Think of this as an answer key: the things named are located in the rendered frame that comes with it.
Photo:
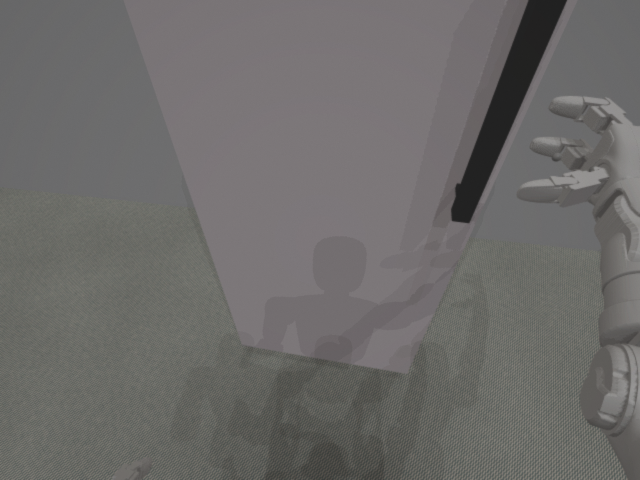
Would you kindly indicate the robot right upper arm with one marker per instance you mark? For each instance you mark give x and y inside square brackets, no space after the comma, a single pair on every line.
[610,400]

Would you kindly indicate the handle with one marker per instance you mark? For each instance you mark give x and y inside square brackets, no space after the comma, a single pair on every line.
[535,30]

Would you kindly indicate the fridge door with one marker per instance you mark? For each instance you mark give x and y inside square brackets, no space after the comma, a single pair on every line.
[321,142]

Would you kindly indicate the right robot hand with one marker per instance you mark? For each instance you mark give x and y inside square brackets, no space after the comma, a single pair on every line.
[617,155]

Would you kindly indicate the robot right forearm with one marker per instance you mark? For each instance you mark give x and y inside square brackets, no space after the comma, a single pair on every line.
[617,216]

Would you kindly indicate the left robot hand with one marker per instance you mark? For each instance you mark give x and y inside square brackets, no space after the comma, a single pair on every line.
[136,471]

